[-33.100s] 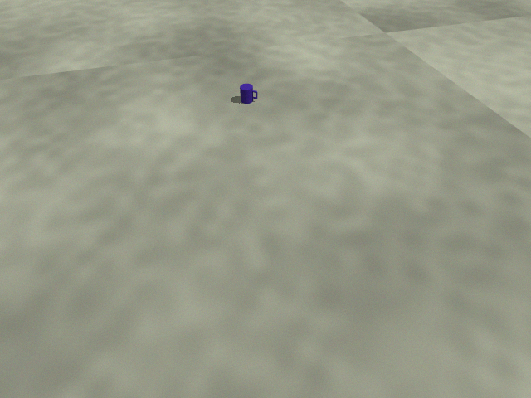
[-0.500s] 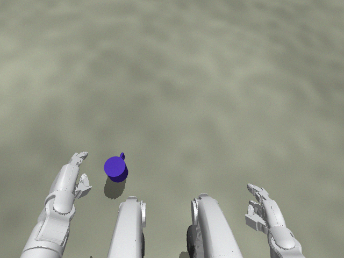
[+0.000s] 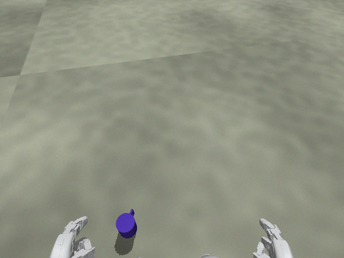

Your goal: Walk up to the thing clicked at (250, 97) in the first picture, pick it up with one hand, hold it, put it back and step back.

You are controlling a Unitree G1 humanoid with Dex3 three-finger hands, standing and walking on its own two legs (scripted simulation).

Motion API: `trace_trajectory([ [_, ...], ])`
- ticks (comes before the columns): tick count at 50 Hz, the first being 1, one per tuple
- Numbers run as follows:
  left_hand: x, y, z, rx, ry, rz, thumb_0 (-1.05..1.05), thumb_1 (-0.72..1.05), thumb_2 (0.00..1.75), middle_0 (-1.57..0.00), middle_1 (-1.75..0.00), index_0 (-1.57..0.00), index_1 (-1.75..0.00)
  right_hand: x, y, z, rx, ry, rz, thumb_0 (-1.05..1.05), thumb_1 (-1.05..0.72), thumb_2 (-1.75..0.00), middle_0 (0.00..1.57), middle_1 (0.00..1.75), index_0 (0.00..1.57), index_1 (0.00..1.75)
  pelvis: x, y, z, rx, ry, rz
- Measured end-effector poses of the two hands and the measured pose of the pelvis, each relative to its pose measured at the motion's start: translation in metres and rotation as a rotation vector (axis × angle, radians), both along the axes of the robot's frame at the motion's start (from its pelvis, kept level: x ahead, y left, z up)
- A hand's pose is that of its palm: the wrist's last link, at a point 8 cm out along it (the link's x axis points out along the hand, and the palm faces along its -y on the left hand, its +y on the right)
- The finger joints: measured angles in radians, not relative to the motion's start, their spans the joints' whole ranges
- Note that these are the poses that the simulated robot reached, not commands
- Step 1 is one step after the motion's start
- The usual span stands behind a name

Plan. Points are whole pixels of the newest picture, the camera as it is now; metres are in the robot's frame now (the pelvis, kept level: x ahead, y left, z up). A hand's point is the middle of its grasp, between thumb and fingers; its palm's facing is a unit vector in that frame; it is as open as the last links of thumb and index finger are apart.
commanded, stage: home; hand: left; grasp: from above
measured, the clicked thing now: (128, 222) +0.42 +0.20 -0.65
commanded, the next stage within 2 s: none
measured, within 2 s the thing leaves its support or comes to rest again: neither
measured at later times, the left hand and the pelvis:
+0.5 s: hand (90, 256) +0.17 +0.18 -0.04, palm faces +0.06 -0.98 -0.20, open 7.4 cm; pelvis +0.01 +0.00 +0.01, yaw +1 degrees
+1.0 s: hand (92, 255) +0.17 +0.17 -0.04, palm faces +0.05 -0.98 -0.20, open 7.4 cm; pelvis +0.01 -0.01 +0.01, yaw +0 degrees
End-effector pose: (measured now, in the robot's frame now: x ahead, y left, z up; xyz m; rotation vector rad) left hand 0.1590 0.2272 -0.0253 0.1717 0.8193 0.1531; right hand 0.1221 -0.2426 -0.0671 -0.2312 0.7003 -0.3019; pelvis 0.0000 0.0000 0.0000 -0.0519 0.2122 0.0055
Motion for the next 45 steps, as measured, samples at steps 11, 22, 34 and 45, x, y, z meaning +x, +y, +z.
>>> trace_trajectory([
  [11, -0.013, 0.002, 0.015, -0.011, -0.003, -0.002, 0.01, 0.90, 0.90, -0.20, -0.30, -0.20, -0.30, 0.038, 0.004, 0.026, -0.017, -0.139, 0.057, 0.01, -0.90, -0.90, 0.20, 0.29, 0.20, 0.30, 0.006, 0.000, 0.009, 0.005, -0.039, 0.009],
  [22, -0.010, 0.000, 0.012, -0.013, -0.003, -0.005, 0.01, 0.90, 0.90, -0.20, -0.30, -0.20, -0.30, 0.048, 0.007, 0.027, -0.024, -0.145, 0.092, 0.01, -0.90, -0.90, 0.20, 0.30, 0.20, 0.30, 0.008, -0.002, 0.009, 0.005, -0.045, 0.013],
  [34, -0.005, -0.001, 0.014, -0.008, -0.001, -0.015, 0.01, 0.90, 0.90, -0.20, -0.30, -0.20, -0.30, 0.032, 0.004, 0.016, -0.012, -0.091, 0.063, 0.01, -0.90, -0.90, 0.20, 0.30, 0.20, 0.30, 0.010, -0.002, 0.010, 0.007, -0.043, 0.006],
  [45, -0.005, -0.005, 0.014, -0.009, -0.008, -0.015, 0.01, 0.90, 0.90, -0.20, -0.30, -0.20, -0.30, 0.029, -0.002, 0.017, -0.021, -0.095, 0.053, 0.01, -0.90, -0.90, 0.20, 0.29, 0.20, 0.30, 0.009, -0.004, 0.009, 0.009, -0.047, 0.005],
])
